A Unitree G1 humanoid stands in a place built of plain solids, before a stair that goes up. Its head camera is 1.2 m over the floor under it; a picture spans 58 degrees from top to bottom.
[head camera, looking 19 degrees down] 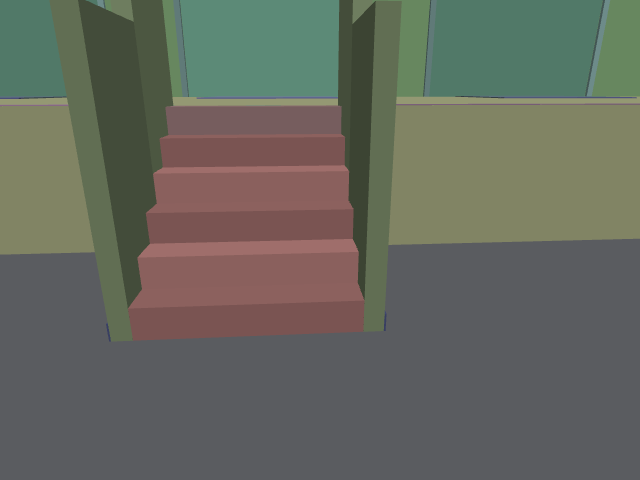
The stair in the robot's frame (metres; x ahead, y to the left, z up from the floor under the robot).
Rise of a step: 0.18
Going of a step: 0.22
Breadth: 1.20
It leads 4 degrees to the left of straight ahead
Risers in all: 6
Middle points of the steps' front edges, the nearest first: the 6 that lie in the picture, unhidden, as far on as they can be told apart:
1.96 0.36 0.18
2.18 0.38 0.37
2.40 0.39 0.55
2.62 0.41 0.73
2.84 0.43 0.92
3.06 0.44 1.10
